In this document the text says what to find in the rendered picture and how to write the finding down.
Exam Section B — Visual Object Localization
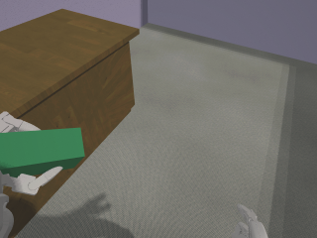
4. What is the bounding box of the left robot hand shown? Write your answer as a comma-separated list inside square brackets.
[0, 111, 63, 195]

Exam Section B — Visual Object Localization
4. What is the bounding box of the right robot hand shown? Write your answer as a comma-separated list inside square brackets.
[231, 203, 268, 238]

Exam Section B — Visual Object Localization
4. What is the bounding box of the sponge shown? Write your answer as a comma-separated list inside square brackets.
[0, 127, 85, 178]

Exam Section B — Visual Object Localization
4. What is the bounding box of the table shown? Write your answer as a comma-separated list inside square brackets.
[0, 9, 140, 238]

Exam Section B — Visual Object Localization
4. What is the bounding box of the robot left forearm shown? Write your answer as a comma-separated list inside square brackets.
[0, 193, 14, 238]

